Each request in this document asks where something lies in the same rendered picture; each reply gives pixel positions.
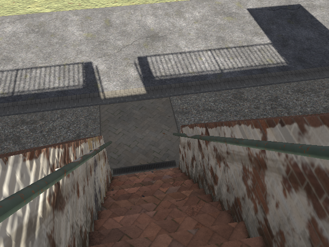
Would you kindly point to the stairs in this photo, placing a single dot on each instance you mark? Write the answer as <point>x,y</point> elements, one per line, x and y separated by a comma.
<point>164,208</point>

